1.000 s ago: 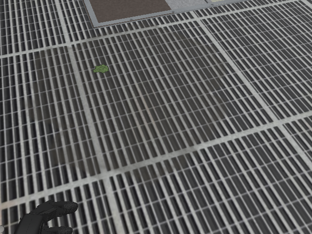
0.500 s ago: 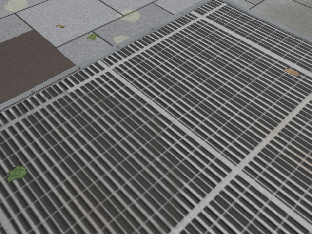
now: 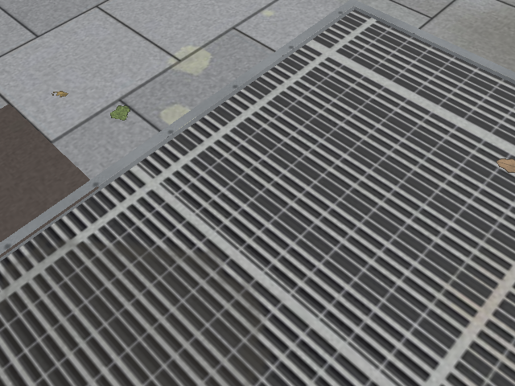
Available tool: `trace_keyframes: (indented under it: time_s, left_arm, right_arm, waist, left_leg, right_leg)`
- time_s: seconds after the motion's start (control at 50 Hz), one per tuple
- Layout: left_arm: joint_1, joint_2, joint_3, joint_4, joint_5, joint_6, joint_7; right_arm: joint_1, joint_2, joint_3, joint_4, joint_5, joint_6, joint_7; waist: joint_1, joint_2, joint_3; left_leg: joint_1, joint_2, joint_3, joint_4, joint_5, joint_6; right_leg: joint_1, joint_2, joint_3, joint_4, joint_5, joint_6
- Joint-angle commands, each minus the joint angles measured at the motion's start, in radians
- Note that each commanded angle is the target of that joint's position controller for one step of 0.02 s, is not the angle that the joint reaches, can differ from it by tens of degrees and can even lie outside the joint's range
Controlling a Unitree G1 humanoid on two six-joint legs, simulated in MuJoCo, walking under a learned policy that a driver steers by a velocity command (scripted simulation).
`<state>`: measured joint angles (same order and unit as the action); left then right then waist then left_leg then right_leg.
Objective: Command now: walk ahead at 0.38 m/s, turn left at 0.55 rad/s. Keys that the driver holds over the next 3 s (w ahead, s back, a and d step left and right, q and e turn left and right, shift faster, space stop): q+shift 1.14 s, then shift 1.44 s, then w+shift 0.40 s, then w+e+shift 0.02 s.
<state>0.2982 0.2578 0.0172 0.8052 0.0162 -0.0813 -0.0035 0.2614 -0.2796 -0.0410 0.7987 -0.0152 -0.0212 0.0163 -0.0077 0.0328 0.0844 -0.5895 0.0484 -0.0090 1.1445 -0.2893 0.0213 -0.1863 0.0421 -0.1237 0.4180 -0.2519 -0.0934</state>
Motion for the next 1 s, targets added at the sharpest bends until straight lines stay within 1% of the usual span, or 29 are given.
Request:
trace_keyframes:
  time_s: [0.02,0.06,0.1,0.16,0.18,0.2,0.22,0.24,0.26,0.28,0.3,0.32,0.36,0.4,0.48,0.54,0.6,0.64,0.68,0.7,0.72,0.74,0.76,0.78,0.8,0.82,0.84,0.92,1.0]
  left_arm:
    - [-0.100,0.080,0.019,-0.078,-0.016,-0.028,0.018]
    - [-0.116,0.072,0.018,-0.078,-0.021,-0.025,0.028]
    - [-0.079,0.096,0.028,-0.069,-0.025,-0.026,0.040]
    - [-0.086,0.147,0.051,-0.084,-0.033,-0.009,0.059]
    - [-0.118,0.149,0.055,-0.098,-0.034,0.004,0.056]
    - [-0.146,0.138,0.055,-0.100,-0.040,0.019,0.044]
    - [-0.070,0.047,0.039,-0.122,-0.003,0.030,0.029]
    - [0.086,0.059,0.029,-0.161,0.010,0.048,0.031]
    - [0.104,0.097,0.021,-0.145,0.024,0.056,0.037]
    - [0.011,0.140,0.033,-0.149,0.028,0.063,0.040]
    - [-0.072,0.141,0.037,-0.168,0.035,0.068,0.044]
    - [-0.085,0.135,0.035,-0.172,0.035,0.082,0.046]
    - [-0.095,0.100,0.024,-0.169,0.031,0.113,0.048]
    - [-0.106,0.076,0.015,-0.174,0.019,0.119,0.047]
    - [-0.191,0.089,0.018,-0.198,0.007,0.126,0.043]
    - [-0.232,0.098,0.021,-0.201,0.004,0.114,0.042]
    - [-0.238,0.111,0.024,-0.198,-0.007,0.094,0.045]
    - [-0.203,0.122,0.027,-0.188,-0.014,0.082,0.049]
    - [-0.129,0.141,0.036,-0.169,-0.012,0.071,0.062]
    - [-0.122,0.187,0.048,-0.169,-0.007,0.067,0.073]
    - [-0.138,0.285,0.065,-0.199,0.005,0.075,0.076]
    - [-0.209,0.291,0.065,-0.209,0.025,0.082,0.067]
    - [-0.206,0.209,0.049,-0.209,0.019,0.087,0.062]
    - [-0.232,0.160,0.035,-0.211,0.011,0.091,0.056]
    - [-0.245,0.150,0.030,-0.219,0.010,0.093,0.053]
    - [-0.244,0.147,0.027,-0.226,0.011,0.095,0.055]
    - [-0.225,0.144,0.026,-0.229,0.013,0.094,0.054]
    - [-0.099,0.170,0.045,-0.203,0.015,0.091,0.050]
    - [-0.055,0.189,0.063,-0.187,0.017,0.088,0.040]
  right_arm:
    - [0.095,-0.009,-0.008,-0.035,-0.005,0.017,0.017]
    - [0.019,0.005,0.002,-0.058,-0.003,0.011,0.030]
    - [0.025,-0.001,0.002,-0.057,-0.014,0.010,0.042]
    - [0.168,-0.065,-0.025,-0.043,-0.033,0.019,0.040]
    - [0.266,-0.101,-0.044,-0.025,-0.036,0.016,0.028]
    - [0.329,-0.141,-0.065,-0.012,-0.032,0.008,0.010]
    - [0.231,-0.226,-0.080,-0.024,0.000,0.017,-0.007]
    - [0.205,-0.307,-0.101,-0.084,0.014,0.020,-0.004]
    - [0.093,-0.271,-0.105,-0.141,0.022,0.038,-0.013]
    - [0.043,-0.177,-0.080,-0.154,0.019,0.054,-0.022]
    - [0.022,-0.131,-0.063,-0.141,0.017,0.059,-0.021]
    - [0.019,-0.128,-0.064,-0.141,0.017,0.056,-0.021]
    - [0.029,-0.153,-0.071,-0.130,0.008,0.052,-0.016]
    - [0.030,-0.182,-0.083,-0.132,0.001,0.050,-0.013]
    - [0.019,-0.201,-0.099,-0.150,0.006,0.074,-0.017]
    - [0.020,-0.204,-0.106,-0.159,0.000,0.083,-0.012]
    - [0.008,-0.207,-0.110,-0.166,-0.008,0.083,-0.005]
    - [-0.022,-0.208,-0.111,-0.174,-0.007,0.081,0.000]
    - [-0.069,-0.198,-0.105,-0.185,0.005,0.076,0.002]
    - [-0.038,-0.160,-0.094,-0.183,0.015,0.070,-0.002]
    - [0.013,-0.101,-0.080,-0.198,0.027,0.066,-0.009]
    - [-0.003,-0.185,-0.098,-0.194,-0.010,0.060,-0.013]
    - [-0.033,-0.235,-0.110,-0.187,-0.025,0.062,-0.008]
    - [-0.007,-0.218,-0.108,-0.172,-0.025,0.069,0.003]
    - [0.025,-0.198,-0.103,-0.160,-0.021,0.082,0.015]
    - [0.048,-0.191,-0.098,-0.151,-0.011,0.092,0.027]
    - [0.041,-0.191,-0.093,-0.153,-0.002,0.097,0.034]
    - [-0.067,-0.163,-0.072,-0.188,0.006,0.106,0.044]
    - [-0.125,-0.134,-0.060,-0.216,0.011,0.113,0.056]
  waist:
    - [-0.070,-0.138,-0.067]
    - [-0.049,-0.138,-0.060]
    - [-0.040,-0.115,-0.095]
    - [-0.101,-0.133,-0.173]
    - [-0.151,-0.112,-0.211]
    - [-0.211,-0.019,-0.203]
    - [-0.082,0.200,-0.105]
    - [-0.024,0.202,-0.355]
    - [-0.010,0.085,-0.385]
    - [-0.004,-0.050,-0.230]
    - [0.013,-0.110,-0.138]
    - [0.017,-0.096,-0.112]
    - [0.017,-0.081,-0.134]
    - [0.009,-0.059,-0.179]
    - [-0.031,0.033,-0.175]
    - [-0.057,0.074,-0.147]
    - [-0.063,0.107,-0.140]
    - [-0.045,0.131,-0.140]
    - [0.007,0.133,-0.133]
    - [0.000,0.036,-0.145]
    - [-0.023,-0.168,-0.188]
    - [-0.022,-0.197,-0.125]
    - [-0.022,-0.133,-0.114]
    - [-0.041,-0.110,-0.104]
    - [-0.053,-0.127,-0.109]
    - [-0.050,-0.156,-0.109]
    - [-0.040,-0.156,-0.110]
    - [0.031,-0.178,-0.093]
    - [0.050,-0.203,-0.111]
  left_leg:
    - [0.054,0.001,0.059,-0.146,0.168,-0.001]
    - [0.127,-0.029,0.119,-0.369,0.347,0.010]
    - [0.201,-0.073,0.168,-0.477,0.430,0.028]
    - [0.361,-0.130,0.175,-0.489,0.315,0.097]
    - [0.454,-0.138,0.142,-0.541,0.292,0.135]
    - [0.547,-0.105,0.073,-0.673,0.423,0.187]
    - [0.615,0.076,-0.221,-0.570,1.255,0.251]
    - [0.765,0.262,-0.595,-0.681,1.331,0.456]
    - [0.705,0.298,-0.685,-0.786,0.816,0.476]
    - [0.544,0.243,-0.633,-0.844,0.494,0.434]
    - [0.441,0.173,-0.566,-0.875,0.359,0.369]
    - [0.381,0.131,-0.499,-0.875,0.381,0.326]
    - [0.313,0.059,-0.412,-0.845,0.487,0.262]
    - [0.333,0.026,-0.402,-0.815,0.498,0.220]
    - [0.362,-0.014,-0.488,-0.852,0.123,0.153]
    - [0.381,-0.027,-0.554,-0.860,-0.020,0.143]
    - [0.395,-0.028,-0.608,-0.831,0.030,0.140]
    - [0.366,-0.034,-0.640,-0.810,0.097,0.123]
    - [0.272,-0.079,-0.648,-0.789,0.014,0.061]
    - [0.190,-0.150,-0.575,-0.714,-0.197,0.006]
    - [0.075,-0.272,-0.344,-0.454,-0.308,-0.054]
    - [-0.024,-0.272,-0.176,-0.234,-0.274,-0.071]
    - [0.010,-0.182,-0.155,-0.117,-0.203,-0.076]
    - [0.034,-0.173,-0.141,-0.043,-0.146,-0.068]
    - [0.036,-0.168,-0.123,0.036,-0.112,-0.067]
    - [0.023,-0.159,-0.095,0.103,-0.096,-0.070]
    - [0.012,-0.142,-0.073,0.119,-0.086,-0.076]
    - [-0.056,-0.081,-0.019,0.003,-0.085,-0.104]
    - [-0.011,-0.037,0.016,-0.123,-0.114,-0.101]
  right_leg:
    - [-0.014,-0.215,-0.006,-0.154,0.898,-0.036]
    - [-0.027,-0.167,-0.100,-0.139,0.802,-0.014]
    - [0.030,-0.182,-0.126,-0.052,0.847,0.007]
    - [0.063,-0.249,-0.111,0.230,1.018,0.050]
    - [0.032,-0.249,-0.098,0.429,0.923,0.062]
    - [-0.057,-0.160,-0.112,0.738,0.506,0.088]
    - [-0.351,0.040,-0.094,1.060,-0.380,0.129]
    - [-0.460,0.075,0.155,1.214,-0.391,0.160]
    - [-0.468,0.013,0.237,1.192,-0.322,0.147]
    - [-0.483,-0.021,0.235,1.094,-0.275,0.142]
    - [-0.478,-0.048,0.235,0.970,-0.244,0.143]
    - [-0.431,-0.061,0.227,0.874,-0.215,0.146]
    - [-0.337,-0.053,0.207,0.759,-0.169,0.157]
    - [-0.323,-0.043,0.212,0.662,-0.142,0.162]
    - [-0.354,-0.022,0.240,0.522,-0.074,0.162]
    - [-0.347,-0.001,0.256,0.424,-0.066,0.149]
    - [-0.286,0.032,0.265,0.318,-0.089,0.123]
    - [-0.190,0.053,0.264,0.211,-0.103,0.103]
    - [-0.013,0.044,0.261,-0.012,-0.029,0.088]
    - [0.100,-0.069,0.341,-0.154,-0.037,0.064]
    - [0.182,-0.350,0.615,-0.233,-0.172,-0.029]
    - [0.068,-0.438,0.706,-0.259,-0.082,-0.116]
    - [0.027,-0.398,0.585,-0.209,0.073,-0.127]
    - [-0.001,-0.320,0.450,-0.167,0.182,-0.098]
    - [0.005,-0.270,0.357,-0.143,0.255,-0.077]
    - [0.015,-0.248,0.296,-0.127,0.321,-0.075]
    - [0.033,-0.241,0.255,-0.115,0.371,-0.076]
    - [0.167,-0.275,0.198,-0.097,0.435,-0.084]
    - [0.204,-0.329,0.138,-0.078,0.491,-0.098]
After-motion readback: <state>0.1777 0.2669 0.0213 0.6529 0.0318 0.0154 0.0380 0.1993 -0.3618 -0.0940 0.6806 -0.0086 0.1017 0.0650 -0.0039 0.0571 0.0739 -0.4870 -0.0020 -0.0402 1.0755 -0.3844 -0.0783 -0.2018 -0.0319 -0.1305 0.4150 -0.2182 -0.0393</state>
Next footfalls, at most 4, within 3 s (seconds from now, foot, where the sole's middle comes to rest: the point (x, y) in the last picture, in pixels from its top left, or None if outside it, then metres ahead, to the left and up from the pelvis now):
0.20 left None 0.31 0.06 -0.78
0.70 right None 0.39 -0.09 -0.78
1.20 left None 0.19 0.00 -0.78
1.64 right None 0.38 -0.05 -0.78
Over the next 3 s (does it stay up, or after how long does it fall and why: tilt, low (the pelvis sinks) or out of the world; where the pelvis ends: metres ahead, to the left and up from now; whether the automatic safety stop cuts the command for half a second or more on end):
stays up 0.27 0.06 -0.01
